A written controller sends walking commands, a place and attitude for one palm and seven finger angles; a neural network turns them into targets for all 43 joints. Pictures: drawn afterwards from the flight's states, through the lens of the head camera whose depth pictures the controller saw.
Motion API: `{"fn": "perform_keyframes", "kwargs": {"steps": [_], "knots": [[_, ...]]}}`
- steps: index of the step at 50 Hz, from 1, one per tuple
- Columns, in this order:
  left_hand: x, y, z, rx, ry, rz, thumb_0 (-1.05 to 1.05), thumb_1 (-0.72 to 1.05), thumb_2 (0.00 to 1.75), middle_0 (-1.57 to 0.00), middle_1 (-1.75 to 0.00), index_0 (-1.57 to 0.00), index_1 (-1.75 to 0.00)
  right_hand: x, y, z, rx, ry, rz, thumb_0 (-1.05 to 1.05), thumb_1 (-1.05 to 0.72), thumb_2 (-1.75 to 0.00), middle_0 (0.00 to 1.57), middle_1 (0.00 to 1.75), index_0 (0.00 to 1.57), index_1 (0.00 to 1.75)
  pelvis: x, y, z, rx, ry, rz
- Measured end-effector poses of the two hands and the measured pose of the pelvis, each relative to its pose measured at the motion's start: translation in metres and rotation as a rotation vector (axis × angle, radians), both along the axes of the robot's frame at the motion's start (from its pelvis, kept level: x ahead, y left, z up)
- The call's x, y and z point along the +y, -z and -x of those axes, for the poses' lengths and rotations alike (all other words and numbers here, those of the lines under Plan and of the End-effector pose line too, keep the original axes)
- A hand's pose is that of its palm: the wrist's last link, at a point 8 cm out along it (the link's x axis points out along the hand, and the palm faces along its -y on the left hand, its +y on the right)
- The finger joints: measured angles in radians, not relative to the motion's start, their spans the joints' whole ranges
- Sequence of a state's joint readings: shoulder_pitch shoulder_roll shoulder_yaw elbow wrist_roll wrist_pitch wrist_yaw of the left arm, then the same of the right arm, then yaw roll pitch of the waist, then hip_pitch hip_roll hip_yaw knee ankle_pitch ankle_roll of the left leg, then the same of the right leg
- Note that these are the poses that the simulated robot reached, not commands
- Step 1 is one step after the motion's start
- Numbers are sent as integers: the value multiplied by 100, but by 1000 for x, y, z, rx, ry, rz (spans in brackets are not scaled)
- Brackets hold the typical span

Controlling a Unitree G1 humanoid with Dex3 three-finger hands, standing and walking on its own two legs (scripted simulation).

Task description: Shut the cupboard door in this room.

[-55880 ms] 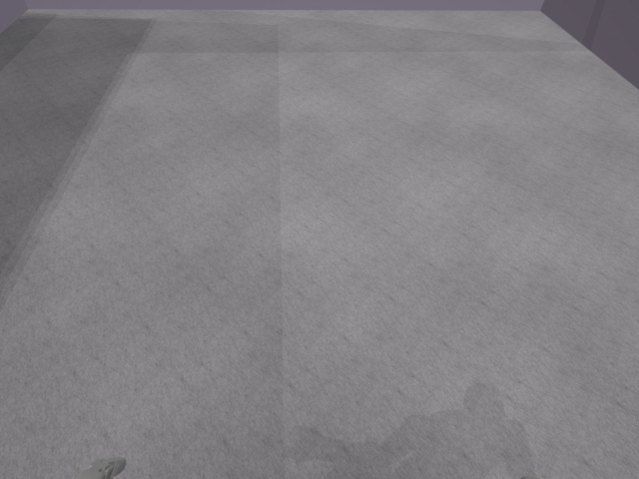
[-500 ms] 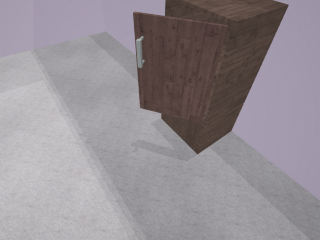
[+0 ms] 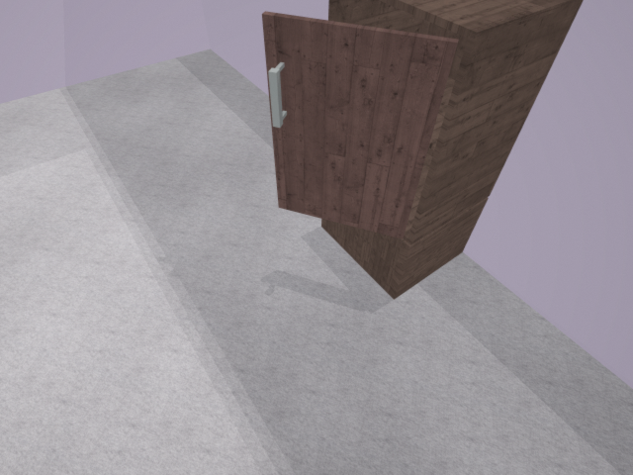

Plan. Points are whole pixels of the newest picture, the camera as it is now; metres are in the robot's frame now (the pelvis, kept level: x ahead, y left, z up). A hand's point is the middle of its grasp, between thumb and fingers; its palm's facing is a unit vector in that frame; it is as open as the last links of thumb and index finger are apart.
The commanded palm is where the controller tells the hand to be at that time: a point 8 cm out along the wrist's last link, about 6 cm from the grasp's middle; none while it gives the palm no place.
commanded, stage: look to check the result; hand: left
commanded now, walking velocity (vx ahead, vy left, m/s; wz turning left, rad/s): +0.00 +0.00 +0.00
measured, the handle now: (279, 95) +0.93 +0.13 +0.00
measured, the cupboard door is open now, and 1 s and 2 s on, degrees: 35 35 35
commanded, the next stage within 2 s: walk to a spot facing it in 0.04 s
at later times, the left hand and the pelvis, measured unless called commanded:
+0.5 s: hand out of the picture +0.02 +0.20 -0.20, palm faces +0.18 -0.96 -0.21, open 7.4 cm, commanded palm none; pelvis +0.00 +0.01 -0.02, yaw +10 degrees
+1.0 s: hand out of the picture -0.01 +0.20 -0.16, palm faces +0.41 -0.85 -0.33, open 7.4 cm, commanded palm none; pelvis +0.00 -0.03 -0.01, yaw +27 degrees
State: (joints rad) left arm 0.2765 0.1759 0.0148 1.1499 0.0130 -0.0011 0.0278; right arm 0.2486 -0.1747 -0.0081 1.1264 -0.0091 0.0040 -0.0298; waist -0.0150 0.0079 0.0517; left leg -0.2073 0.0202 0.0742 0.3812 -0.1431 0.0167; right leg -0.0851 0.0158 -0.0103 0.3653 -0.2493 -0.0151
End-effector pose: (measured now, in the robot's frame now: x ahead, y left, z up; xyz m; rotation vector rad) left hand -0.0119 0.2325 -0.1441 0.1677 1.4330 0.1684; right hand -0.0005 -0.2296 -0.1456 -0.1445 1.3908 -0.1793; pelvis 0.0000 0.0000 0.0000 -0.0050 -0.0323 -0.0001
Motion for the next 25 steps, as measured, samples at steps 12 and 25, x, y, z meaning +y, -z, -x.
{"fn": "perform_keyframes", "kwargs": {"steps": [12, 25], "knots": [[2, -1, -21, -44, 3, -8, 1, 91, 90, -20, -30, -20, -30, -11, -3, -27, -51, -26, 22, 0, -91, -90, 20, 30, 20, 30, -2, 0, -6, 1, -11, -3], [19, 27, -13, -107, -149, -7, 1, 90, 90, -20, -30, -21, -30, 3, 12, -46, -2, -134, 31, 0, -91, -90, 20, 30, 20, 30, 11, 24, -4, -5, -168, 23]]}}
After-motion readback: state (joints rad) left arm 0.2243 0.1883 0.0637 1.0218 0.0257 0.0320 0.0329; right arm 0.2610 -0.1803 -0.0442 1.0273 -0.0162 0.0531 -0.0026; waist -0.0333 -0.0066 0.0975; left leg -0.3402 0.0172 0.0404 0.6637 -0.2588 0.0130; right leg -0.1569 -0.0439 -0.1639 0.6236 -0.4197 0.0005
